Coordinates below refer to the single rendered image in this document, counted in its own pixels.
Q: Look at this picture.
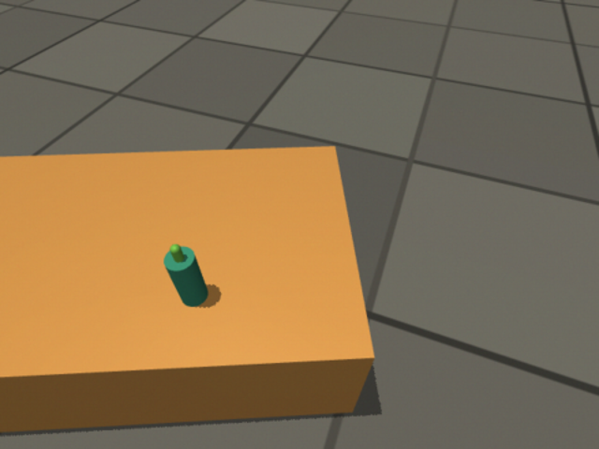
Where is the bottle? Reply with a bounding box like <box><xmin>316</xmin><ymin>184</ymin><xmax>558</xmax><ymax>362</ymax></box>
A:
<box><xmin>164</xmin><ymin>244</ymin><xmax>208</xmax><ymax>307</ymax></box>

